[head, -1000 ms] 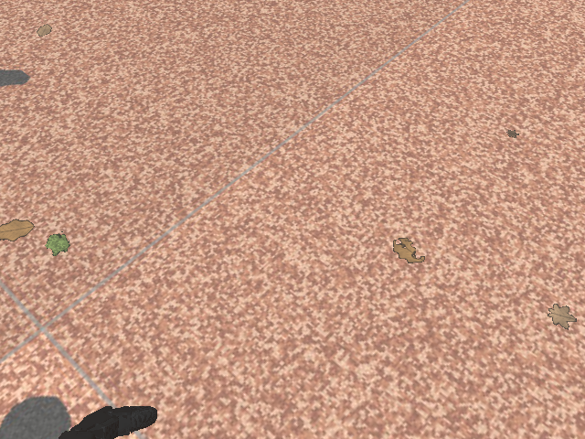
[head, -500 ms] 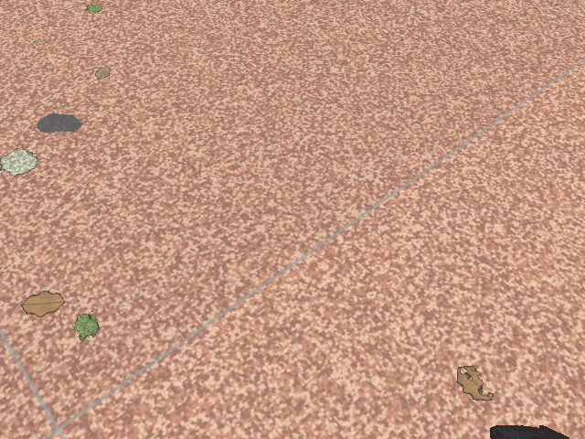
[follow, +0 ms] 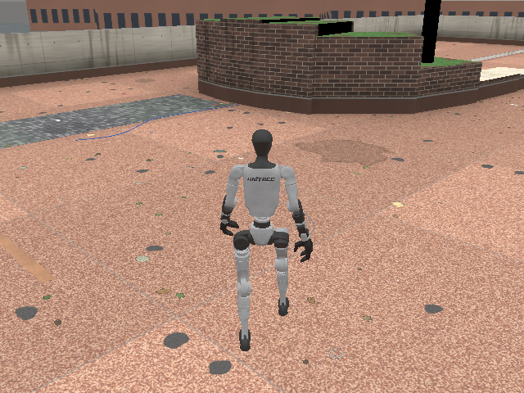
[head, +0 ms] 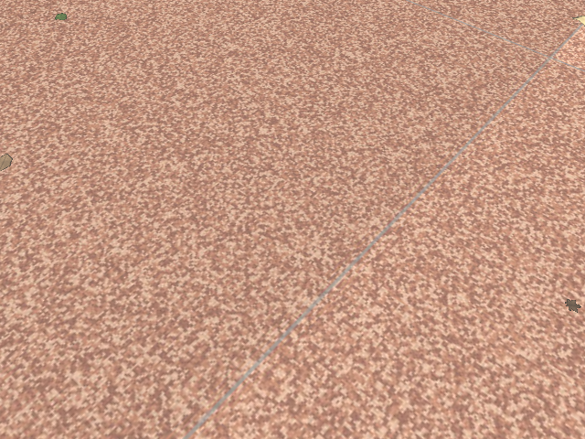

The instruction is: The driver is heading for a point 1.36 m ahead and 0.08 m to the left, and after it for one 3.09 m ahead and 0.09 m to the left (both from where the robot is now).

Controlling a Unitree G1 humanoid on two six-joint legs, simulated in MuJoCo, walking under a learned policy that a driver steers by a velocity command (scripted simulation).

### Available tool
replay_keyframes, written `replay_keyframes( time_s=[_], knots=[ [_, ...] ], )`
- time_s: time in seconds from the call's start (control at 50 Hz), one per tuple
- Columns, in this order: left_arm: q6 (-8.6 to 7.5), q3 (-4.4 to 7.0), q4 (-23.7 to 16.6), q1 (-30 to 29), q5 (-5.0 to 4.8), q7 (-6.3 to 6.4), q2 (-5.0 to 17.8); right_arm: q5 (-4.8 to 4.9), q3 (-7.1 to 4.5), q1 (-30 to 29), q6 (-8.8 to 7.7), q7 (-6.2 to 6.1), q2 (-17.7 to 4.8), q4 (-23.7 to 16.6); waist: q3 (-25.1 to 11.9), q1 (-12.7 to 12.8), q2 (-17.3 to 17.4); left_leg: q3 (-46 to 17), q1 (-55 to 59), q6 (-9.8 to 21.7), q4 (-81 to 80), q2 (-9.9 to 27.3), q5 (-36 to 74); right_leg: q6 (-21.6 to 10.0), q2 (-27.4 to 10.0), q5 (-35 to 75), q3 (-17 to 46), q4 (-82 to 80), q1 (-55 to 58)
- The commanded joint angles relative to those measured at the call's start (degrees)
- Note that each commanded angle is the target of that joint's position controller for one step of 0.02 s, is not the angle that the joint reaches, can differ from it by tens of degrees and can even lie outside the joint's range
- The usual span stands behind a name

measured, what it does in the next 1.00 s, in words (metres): walks ahead: right foot, then left foot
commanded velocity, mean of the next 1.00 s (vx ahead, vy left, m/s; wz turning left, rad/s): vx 0.25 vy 0.00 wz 0.00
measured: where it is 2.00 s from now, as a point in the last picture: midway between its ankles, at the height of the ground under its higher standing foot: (294, 317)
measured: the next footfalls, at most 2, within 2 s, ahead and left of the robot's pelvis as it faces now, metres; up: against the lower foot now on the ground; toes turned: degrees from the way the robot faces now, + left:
right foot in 0.08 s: +0.23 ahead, -0.13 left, +0.00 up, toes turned -3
left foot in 0.50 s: +0.33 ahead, +0.10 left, +0.00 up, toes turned +1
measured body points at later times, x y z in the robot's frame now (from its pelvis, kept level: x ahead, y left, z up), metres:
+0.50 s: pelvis +0.21 -0.03 +0.00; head +0.23 -0.03 +0.45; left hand +0.28 +0.22 -0.14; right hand +0.34 -0.29 -0.13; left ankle +0.29 +0.10 -0.74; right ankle +0.19 -0.13 -0.74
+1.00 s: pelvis +0.31 -0.04 -0.01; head +0.32 -0.05 +0.44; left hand +0.28 +0.22 -0.15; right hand +0.40 -0.29 -0.15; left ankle +0.30 +0.09 -0.68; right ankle +0.19 -0.13 -0.74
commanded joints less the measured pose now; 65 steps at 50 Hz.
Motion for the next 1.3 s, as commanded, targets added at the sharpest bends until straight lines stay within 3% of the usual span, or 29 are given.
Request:
replay_keyframes(
  time_s=[0.02, 0.06, 0.08, 0.1, 0.12, 0.14, 0.18, 0.2, 0.26, 0.46, 0.5, 0.52, 0.54, 0.58, 0.66, 0.76, 0.82, 0.88, 0.9, 0.92, 0.94, 0.96, 1.02, 1.1, 1.18, 1.22, 1.26, 1.28, 1.3],
  knots=[
    [-1.40, 1.09, -4.71, -4.50, -0.27, -0.86, 5.53, 0.29, -2.31, 1.31, 0.51, -0.57, -9.96, -1.01, 3.52, 2.34, 6.78, -7.17, 1.97, 7.96, 2.11, 18.37, 28.31, -2.03, 1.07, -5.35, -0.61, -2.46, 0.07],
    [-1.55, 3.11, -1.15, 7.73, -0.01, -0.62, 9.08, 0.32, -2.11, -1.12, 1.06, -0.59, -9.64, -1.68, -3.85, 8.93, 7.18, -4.09, -0.44, 5.79, 16.01, 14.97, 44.95, -4.51, 4.88, -5.91, -3.79, -3.86, 18.09],
    [-1.51, 4.50, 1.67, 18.79, 0.57, -0.15, 12.89, -0.33, -1.25, -1.10, 1.11, -0.58, -7.91, -2.82, -11.89, 12.72, 3.78, -1.78, -10.74, 3.81, 31.45, 11.76, 36.28, -7.70, -1.41, -4.69, 3.30, -1.46, 35.99],
    [-1.13, 5.73, 2.97, 24.73, 1.45, 0.13, 18.58, -0.93, 0.78, 5.63, -0.03, -0.01, -1.10, -3.52, -19.89, 10.09, -10.36, -0.51, -34.36, -1.16, 55.03, 0.92, 6.33, -17.56, -16.30, -5.84, 29.65, -5.20, 57.59],
    [-0.91, 4.16, 2.86, 24.23, 1.14, 0.05, 14.07, -0.15, 0.37, 4.78, -1.51, 0.27, -3.61, -2.43, -23.52, 10.62, -10.68, -9.37, -40.68, -1.29, 63.82, -0.88, -16.93, -19.12, -18.77, -0.88, 40.43, -12.01, 58.71],
    [-1.00, 3.15, 1.89, 18.47, 0.85, 0.17, 11.13, 1.30, -0.80, 0.04, -2.27, 0.37, -7.72, -3.60, -15.08, 9.75, -7.71, -10.07, -44.36, -0.76, 67.42, 2.39, -15.39, -16.18, -16.87, 6.68, 29.96, -11.13, 50.96],
    [-1.09, 1.64, 0.17, 9.46, 1.14, -0.05, 6.54, 0.67, -1.26, -4.72, -1.72, -0.53, -7.51, -4.15, -6.32, 5.94, -0.23, -6.82, -40.43, -1.16, 61.12, 7.44, -8.50, -12.56, -11.73, 20.62, 14.13, -12.24, 33.65],
    [-1.25, 1.20, 0.39, 8.01, 1.57, -0.15, 5.25, 0.30, -1.60, -3.93, -0.74, -0.99, -6.80, -4.08, -5.02, 3.89, -1.35, -6.73, -36.21, -1.17, 57.57, 8.93, -6.63, -11.19, -9.90, 22.05, 10.34, -13.89, 27.99],
    [-1.45, 0.97, 2.22, 8.01, 2.70, 0.24, 5.63, -0.32, -1.18, -1.45, 1.31, -1.46, -2.96, -3.65, -4.71, 1.17, -2.48, -5.93, -29.49, -2.01, 49.77, 8.80, -1.77, -12.14, -8.00, 29.41, 4.76, -16.39, 20.66],
    [1.19, 0.64, 5.55, 8.59, 1.02, 2.13, 7.27, -0.96, -1.05, -12.10, 2.93, -1.19, -4.55, -5.65, -3.63, 2.67, -2.14, -4.13, -20.17, -1.40, 18.54, 6.40, 12.50, -8.77, -6.48, 10.26, 2.65, -13.65, 22.84],
    [1.35, 0.00, 6.41, 11.94, 1.04, 2.23, 5.10, -1.88, -1.76, -10.81, 2.68, -1.35, -7.42, -4.96, -3.99, 3.00, 2.17, -7.16, -12.61, 0.64, 11.79, 9.13, 29.51, -4.08, -1.98, -1.94, 2.02, -8.85, 21.32],
    [1.18, 0.03, 7.12, 16.56, 2.17, 2.23, 4.36, -1.79, -2.12, -11.61, 2.77, -1.62, -10.24, -5.40, -4.99, 6.89, 7.18, -10.31, -8.28, 2.89, 14.36, 12.83, 38.81, -1.71, 2.38, -12.01, -0.37, -6.21, 18.11],
    [1.48, -0.40, 8.19, 20.25, 2.11, 2.54, 2.08, -1.59, -1.50, -12.82, 3.13, -1.59, -7.82, -4.68, -6.10, 8.81, 12.63, -12.16, -8.33, 6.43, 14.53, 14.59, 35.16, 0.05, 3.90, -19.79, -1.61, -6.65, 17.47],
    [2.86, 0.00, 7.59, 15.05, 1.52, 3.12, 4.98, -0.80, -1.02, -15.84, 3.49, -0.79, -4.52, -4.88, -3.09, 6.67, 9.06, -10.43, -14.14, 4.33, 13.18, 10.74, 21.89, 0.75, 3.66, -17.74, -1.92, -7.78, 20.17],
    [4.29, 0.19, 8.32, 14.53, 1.25, 3.40, 5.16, -0.68, -1.21, -14.32, 2.83, -0.69, -5.25, -3.01, -4.77, 5.86, 6.36, -7.58, -12.94, 2.86, 15.04, 7.93, 20.83, 0.16, 2.94, -15.83, -1.65, -7.42, 22.34],
    [2.79, 0.29, 7.83, 13.20, 0.21, 2.99, 3.81, 0.69, -2.26, -11.16, 2.44, -1.15, -7.14, -1.82, 1.96, 4.16, 6.14, -14.22, -16.00, 7.27, 11.95, 10.64, -13.28, -2.72, 3.70, -33.18, -2.25, -2.00, 13.42],
    [0.78, 0.08, 7.63, 13.74, 0.31, 2.25, 2.49, 0.65, -2.85, -7.71, 0.88, -0.74, -8.61, -1.19, 0.74, 4.05, 10.14, -25.74, -12.19, 11.63, 8.52, 17.07, -9.02, -3.59, 4.87, -27.22, -2.69, 4.90, 10.84],
    [-0.19, 0.26, 9.66, 18.65, 0.31, 1.67, 2.70, 1.07, -2.62, -14.30, 0.31, -0.29, -7.84, -3.95, -0.90, 7.99, 7.56, -20.93, -17.30, 9.68, 12.62, 15.32, 4.15, -5.50, 3.79, -22.42, -0.62, -1.30, 19.86],
    [-0.34, 0.76, 11.66, 23.59, 0.10, 1.77, 4.10, 1.25, -2.25, -19.90, 0.05, 0.03, -6.42, -6.04, -0.99, 10.77, 3.70, -12.87, -24.84, 6.74, 19.95, 11.08, 12.73, -6.35, 1.35, -17.12, 2.84, -6.43, 28.79],
    [-0.11, 2.09, 14.23, 29.69, -0.52, 2.12, 8.49, 0.88, -1.55, -23.15, -0.79, 0.49, -3.14, -7.86, -2.00, 11.73, -6.08, -1.04, -36.99, 2.05, 34.61, 3.57, 16.67, -7.82, -4.82, -6.78, 12.45, -10.46, 41.23],
    [0.07, 2.33, 14.54, 32.11, -0.36, 1.89, 10.27, 0.36, -1.45, -23.72, -1.48, 0.79, -3.22, -8.37, 0.71, 12.34, -13.06, 2.00, -51.19, -0.15, 42.14, 1.29, -5.45, -11.24, -13.62, 6.14, 23.42, -12.64, 48.28],
    [-0.12, 1.42, 14.19, 32.67, 0.49, 1.87, 7.63, 0.71, -1.84, -24.44, -1.65, 1.12, -4.42, -8.27, 2.76, 11.84, -8.50, -1.24, -58.88, -0.07, 50.67, 3.57, -15.53, -13.21, -16.92, 9.57, 26.07, -12.16, 50.92],
    [-0.48, 0.37, 12.69, 30.23, 0.64, 1.71, 6.33, 1.64, -1.13, -25.37, -1.65, 2.04, -2.17, -8.57, 5.90, 9.35, -1.96, -3.20, -67.66, 1.20, 56.17, 7.95, -6.49, -10.91, -15.23, 11.23, 18.69, -14.15, 52.19],
    [0.30, -0.67, 9.22, 23.75, 1.43, 2.61, 5.08, 0.93, 0.23, -30.14, -1.07, 2.84, 0.47, -11.04, 8.09, 7.79, -3.68, 1.91, -43.90, -0.50, 34.60, 5.29, 11.66, -7.16, -5.96, 4.90, 5.24, -23.02, 30.70],
    [-0.62, 0.66, 10.67, 27.46, 0.15, 2.94, 8.39, 1.24, -0.09, -32.70, -0.16, 3.00, -2.35, -13.32, 8.53, 6.63, -5.32, 1.91, -34.19, 1.85, 22.95, 3.02, 15.97, -6.71, -8.07, 11.71, 3.02, -25.09, 33.24],
    [-0.41, 1.21, 10.90, 27.37, 0.01, 2.94, 9.01, 1.12, -1.15, -29.24, -0.11, 2.95, -4.83, -13.06, 4.60, 3.87, -6.46, 1.90, -29.19, 3.78, 20.73, 1.53, 14.51, -5.31, -9.65, 27.94, 2.04, -18.50, 39.18],
    [0.57, 1.47, 10.43, 26.05, 0.46, 3.01, 8.99, 1.24, -3.22, -15.61, 0.34, 2.48, -8.29, -9.10, -3.73, -2.94, -6.96, 2.73, -12.00, 6.39, 19.81, -0.65, 13.59, -3.27, -7.92, 39.64, -0.06, -2.23, 37.76],
    [0.71, 1.17, 9.31, 24.98, 1.14, 2.86, 8.21, 0.97, -4.18, -6.10, 0.69, 2.06, -10.49, -6.60, -9.38, -6.74, -4.47, -4.24, 4.89, 8.52, 21.77, 5.48, 13.08, -1.97, -5.97, 27.68, -0.23, 12.20, 25.55],
    [-0.06, -0.91, 8.17, 31.94, 0.99, 2.21, -0.01, -0.47, -4.78, 0.53, 0.68, 1.89, -15.11, -5.14, -20.47, -3.03, 11.38, -32.64, 23.71, 17.86, 16.09, 22.05, -0.09, 1.34, 4.50, -11.25, -0.28, 37.00, 5.67]
  ],
)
